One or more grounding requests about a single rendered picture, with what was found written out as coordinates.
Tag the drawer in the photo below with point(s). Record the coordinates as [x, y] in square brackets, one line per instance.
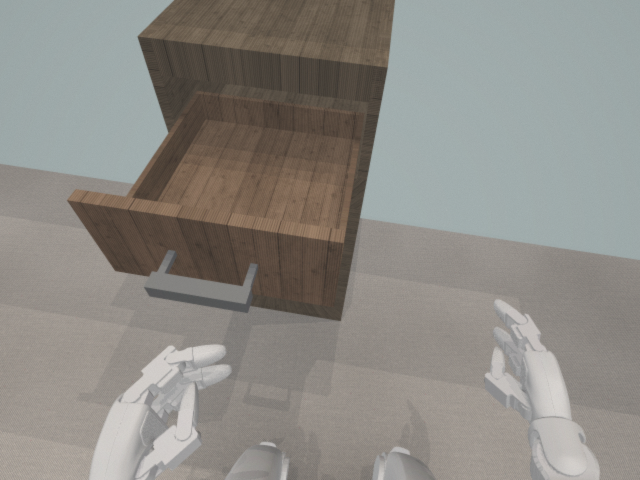
[238, 180]

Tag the left robot thigh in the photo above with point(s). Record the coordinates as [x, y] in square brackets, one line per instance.
[260, 462]

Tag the right robot hand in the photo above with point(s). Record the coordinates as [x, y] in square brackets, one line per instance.
[540, 375]

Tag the right robot shin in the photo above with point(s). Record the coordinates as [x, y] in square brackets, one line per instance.
[401, 450]

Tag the cabinet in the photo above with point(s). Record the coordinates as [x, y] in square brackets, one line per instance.
[323, 53]

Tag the robot right forearm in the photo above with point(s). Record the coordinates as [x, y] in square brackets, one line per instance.
[559, 451]

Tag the handle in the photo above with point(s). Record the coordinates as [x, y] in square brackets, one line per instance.
[160, 284]

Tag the left robot hand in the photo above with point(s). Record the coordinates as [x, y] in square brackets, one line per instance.
[135, 422]

